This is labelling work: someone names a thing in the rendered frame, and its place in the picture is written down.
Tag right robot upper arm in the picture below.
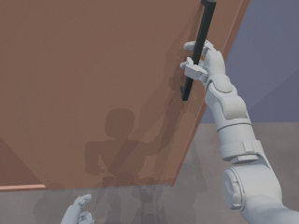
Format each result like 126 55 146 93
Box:
221 164 299 224

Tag wardrobe door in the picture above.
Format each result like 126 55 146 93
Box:
0 136 43 187
0 0 241 190

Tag handle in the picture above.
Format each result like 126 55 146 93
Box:
180 0 217 101

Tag robot right hand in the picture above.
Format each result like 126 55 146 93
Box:
179 40 226 87

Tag robot left hand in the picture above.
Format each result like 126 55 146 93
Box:
61 194 94 224

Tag right robot forearm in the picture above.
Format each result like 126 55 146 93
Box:
205 74 282 201

